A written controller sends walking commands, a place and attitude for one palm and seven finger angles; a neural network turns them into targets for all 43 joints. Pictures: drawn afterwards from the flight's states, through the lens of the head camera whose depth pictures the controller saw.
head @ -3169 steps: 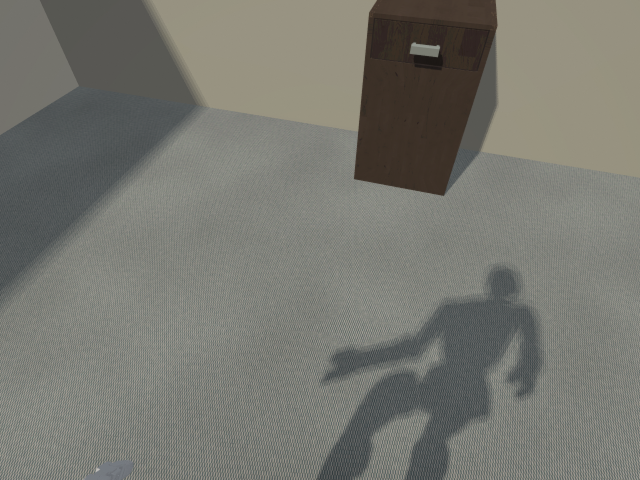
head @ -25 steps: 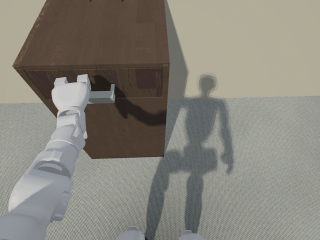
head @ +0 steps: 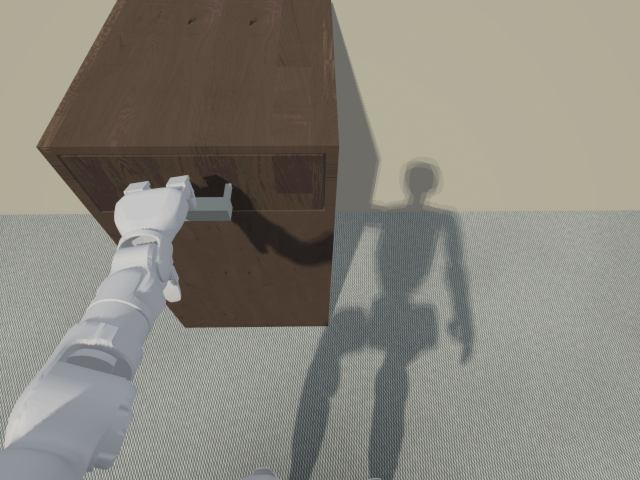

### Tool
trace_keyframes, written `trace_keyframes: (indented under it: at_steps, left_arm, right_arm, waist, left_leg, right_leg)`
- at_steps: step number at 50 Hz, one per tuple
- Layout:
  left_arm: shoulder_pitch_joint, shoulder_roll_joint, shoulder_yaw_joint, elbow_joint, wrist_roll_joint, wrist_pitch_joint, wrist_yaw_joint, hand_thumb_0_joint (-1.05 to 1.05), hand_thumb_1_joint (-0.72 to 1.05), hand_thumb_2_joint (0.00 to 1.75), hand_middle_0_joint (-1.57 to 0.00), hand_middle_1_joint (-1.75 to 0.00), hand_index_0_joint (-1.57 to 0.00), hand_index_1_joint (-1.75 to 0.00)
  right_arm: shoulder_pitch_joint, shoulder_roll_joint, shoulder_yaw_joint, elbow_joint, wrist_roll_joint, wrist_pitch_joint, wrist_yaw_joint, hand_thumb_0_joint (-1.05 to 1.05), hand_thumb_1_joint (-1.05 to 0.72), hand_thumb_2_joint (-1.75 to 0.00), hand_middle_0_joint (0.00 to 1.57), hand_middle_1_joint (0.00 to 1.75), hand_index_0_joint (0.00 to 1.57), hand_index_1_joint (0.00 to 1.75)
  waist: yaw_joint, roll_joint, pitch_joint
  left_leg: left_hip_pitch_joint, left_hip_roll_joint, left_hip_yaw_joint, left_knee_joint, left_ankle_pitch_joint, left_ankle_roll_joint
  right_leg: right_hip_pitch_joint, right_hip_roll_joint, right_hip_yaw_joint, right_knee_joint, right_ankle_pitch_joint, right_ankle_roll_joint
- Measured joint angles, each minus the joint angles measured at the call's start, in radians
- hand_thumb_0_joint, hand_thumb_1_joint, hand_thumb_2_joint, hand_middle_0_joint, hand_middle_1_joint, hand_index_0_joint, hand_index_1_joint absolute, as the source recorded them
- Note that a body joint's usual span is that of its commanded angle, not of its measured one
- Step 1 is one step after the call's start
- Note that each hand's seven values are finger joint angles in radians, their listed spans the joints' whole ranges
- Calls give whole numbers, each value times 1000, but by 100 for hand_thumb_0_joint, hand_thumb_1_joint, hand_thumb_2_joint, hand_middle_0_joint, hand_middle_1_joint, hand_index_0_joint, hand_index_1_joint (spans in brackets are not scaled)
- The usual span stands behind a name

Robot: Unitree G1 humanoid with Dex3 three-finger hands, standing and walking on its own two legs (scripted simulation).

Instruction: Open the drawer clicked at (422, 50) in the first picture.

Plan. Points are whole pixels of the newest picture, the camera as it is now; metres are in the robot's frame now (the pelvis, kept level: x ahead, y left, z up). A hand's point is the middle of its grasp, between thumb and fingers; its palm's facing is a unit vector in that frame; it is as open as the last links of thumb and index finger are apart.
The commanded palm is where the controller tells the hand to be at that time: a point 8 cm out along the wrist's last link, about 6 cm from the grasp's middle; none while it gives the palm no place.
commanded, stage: re-aim the fingers above the handle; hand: left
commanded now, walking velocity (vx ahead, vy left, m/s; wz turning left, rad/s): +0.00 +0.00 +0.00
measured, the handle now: (200, 198) +0.55 +0.19 -0.05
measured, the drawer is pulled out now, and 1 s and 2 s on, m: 0.00 0.00 0.00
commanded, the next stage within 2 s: lower the fingers behind the handle in 0.38 s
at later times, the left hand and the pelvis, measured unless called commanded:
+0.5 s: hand (191, 235) +0.44 +0.17 +0.01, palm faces -0.18 -0.08 -0.98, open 13.8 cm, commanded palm +0.44 +0.18 +0.07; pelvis +0.00 +0.00 +0.00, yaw +2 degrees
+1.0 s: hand (205, 231) +0.46 +0.16 -0.01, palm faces -0.11 -0.06 -0.99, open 13.8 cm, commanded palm +0.45 +0.17 +0.03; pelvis -0.01 +0.00 -0.02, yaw +1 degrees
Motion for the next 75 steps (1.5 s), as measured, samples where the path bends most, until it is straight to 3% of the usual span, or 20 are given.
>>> trace_keyframes:
  at_steps: [4, 8, 11, 14, 17, 19, 22, 24, 27, 30, 33, 36, 41, 44, 47, 53, 58, 62, 69, 75]
  left_arm:
    - [10, -28, -71, -97, 24, -160, -15, 0, -48, 30, -32, -120, -32, -120]
    - [-35, -64, -12, -87, 101, -235, 107, 0, -49, 30, -32, -120, -32, -120]
    - [-85, -61, 46, -10, 140, -148, 217, 0, -49, 30, -32, -120, -32, -120]
    - [-115, -36, 80, 80, 156, -8, 253, 1, -48, 30, -32, -120, -32, -120]
    - [-105, -11, 72, 130, 114, 93, 189, 1, -48, 30, -31, -120, -31, -120]
    - [-81, -6, 44, 113, 56, 107, 104, 0, -48, 30, -31, -120, -31, -120]
    - [-33, -11, -21, 23, -12, 39, -16, 0, -48, 30, -32, -120, -32, -120]
    - [-9, -26, -57, -38, -16, -45, -52, 0, -48, 30, -32, -120, -32, -120]
    - [8, -50, -49, -96, 27, -183, -31, 0, -48, 30, -32, -120, -32, -120]
    - [-11, -71, -7, -82, 93, -249, 73, 0, -48, 30, -32, -120, -32, -120]
    - [-39, -81, 51, -23, 138, -196, 199, 0, -48, 30, -32, -120, -32, -120]
    - [-68, -72, 71, 65, 165, -64, 276, 0, -48, 30, -32, -120, -32, -120]
    - [-77, -43, 59, 129, 104, 67, 210, 0, -48, 30, -32, -120, -32, -120]
    - [-72, -33, 15, 102, 46, 35, 114, 0, -48, 30, -32, -120, -32, -120]
    - [-83, -32, -24, 83, 48, -57, 59, 0, -48, 30, -32, -120, -32, -120]
    - [-125, -39, 37, 102, 124, -184, 130, 0, -49, 30, -32, -120, -32, -120]
    - [-109, -48, 90, 98, 167, -140, 266, 0, -48, 30, -31, -122, -32, -120]
    - [-129, -61, 73, 129, 180, -49, 310, 0, -48, 30, -29, -123, -32, -120]
    - [-200, -58, 55, 218, 120, 49, 227, 0, -48, 30, -30, -122, -31, -125]
    - [-181, -23, 39, 194, 122, -9, 152, 0, -48, 30, -29, -122, -29, -123]
  right_arm:
    - [-5, -5, -10, 22, -7, -34, -16, 1, -91, -90, 21, 30, 20, 30]
    - [-57, -20, -12, 15, -14, -42, -5, 1, -91, -90, 21, 30, 20, 30]
    - [-94, -24, -3, -9, -21, -32, 12, 1, -91, -90, 20, 30, 20, 30]
    - [-111, -20, 8, -27, -19, -9, 28, 1, -91, -90, 20, 30, 20, 30]
    - [-97, -10, 12, -34, -6, 12, 32, 1, -91, -90, 20, 30, 20, 30]
    - [-74, -1, 13, -29, 1, 17, 26, 1, -91, -90, 20, 30, 20, 30]
    - [-38, 8, 12, -8, 2, 5, 7, 1, -91, -90, 21, 30, 20, 30]
    - [-23, 9, 8, 7, -1, -10, -5, 1, -91, -90, 21, 30, 20, 30]
    - [-27, 2, 3, 16, -9, -23, -14, 1, -91, -90, 21, 30, 20, 30]
    - [-46, -10, -6, 8, -14, -29, -4, 1, -91, -90, 21, 30, 20, 30]
    - [-70, -18, -9, -4, -25, -28, 17, 1, -91, -90, 20, 30, 20, 30]
    - [-84, -17, -7, -13, -29, -19, 36, 1, -91, -90, 20, 30, 20, 30]
    - [-73, 2, -1, -4, -15, -6, 38, 1, -91, -90, 20, 30, 20, 30]
    - [-44, 15, 3, 14, -12, -17, 19, 1, -91, -90, 20, 30, 20, 30]
    - [-22, 15, 8, 30, -15, -36, 2, 1, -91, -90, 21, 30, 20, 30]
    - [-23, -7, 3, 16, -24, -49, 5, 1, -91, -90, 21, 30, 20, 30]
    - [-26, -15, -4, -1, -38, -42, 30, 1, -91, -90, 20, 30, 20, 30]
    - [-38, -6, 3, 14, -36, -27, 43, 1, -91, -90, 20, 30, 20, 30]
    - [-40, 16, 34, 9, -18, -16, 37, 1, -91, -90, 21, 30, 20, 30]
    - [-4, 8, 30, -14, -22, -27, 24, 1, -91, -90, 21, 30, 20, 30]
  waist:
    - [4, -16, -8]
    - [-15, -19, -25]
    - [-30, -12, -32]
    - [-28, -1, -25]
    - [-16, 11, -13]
    - [-7, 12, -5]
    - [3, 5, 1]
    - [5, -3, -3]
    - [-2, -14, -14]
    - [-14, -16, -33]
    - [-23, -13, -44]
    - [-25, -5, -38]
    - [-20, 2, -10]
    - [-21, -4, -8]
    - [-29, -11, -18]
    - [-58, -13, -45]
    - [-55, -4, -52]
    - [-52, 2, -44]
    - [-78, -1, -37]
    - [-75, -2, -51]
  left_leg:
    - [7, -9, -28, 17, -9, -5]
    - [-51, -5, -23, 73, -30, -6]
    - [-96, 0, -6, 100, -36, -5]
    - [-108, 6, 11, 95, -31, -4]
    - [-81, 7, 15, 62, -17, -5]
    - [-46, 4, 9, 33, -7, -5]
    - [5, -5, -11, -1, 3, -6]
    - [24, -10, -23, -6, 3, -7]
    - [15, -8, -27, 19, -10, -8]
    - [-41, -4, -18, 68, -28, -7]
    - [-104, 1, -2, 111, -40, -4]
    - [-144, 5, 8, 130, -40, -2]
    - [-130, 5, 5, 104, -22, -1]
    - [-99, 0, -8, 79, -12, -2]
    - [-92, -3, -23, 84, -17, -3]
    - [-185, 5, -16, 166, -50, 2]
    - [-260, 13, 8, 215, -66, 9]
    - [-271, 12, 11, 221, -66, 12]
    - [-231, 11, 8, 177, -44, 11]
    - [-231, 14, 7, 187, -51, 10]
  right_leg:
    - [22, -7, -28, 5, -14, -5]
    - [-40, -3, -25, 65, -35, -7]
    - [-96, 0, -11, 106, -42, -7]
    - [-119, 4, 6, 113, -36, -5]
    - [-96, 6, 12, 82, -21, -4]
    - [-58, 3, 7, 50, -12, -4]
    - [6, -4, -11, 6, -5, -6]
    - [31, -7, -23, -6, -7, -8]
    - [26, -6, -27, 12, -18, -9]
    - [-34, -2, -20, 65, -34, -8]
    - [-107, 1, -7, 119, -46, -6]
    - [-153, 3, 2, 146, -46, -3]
    - [-139, 3, 1, 119, -28, -1]
    - [-99, 0, -12, 86, -20, -1]
    - [-83, -2, -26, 80, -24, -3]
    - [-176, 5, -22, 156, -51, -1]
    - [-263, 10, -1, 215, -64, 6]
    - [-275, 9, 2, 223, -64, 10]
    - [-233, 9, 1, 177, -42, 10]
    - [-232, 12, 1, 182, -46, 9]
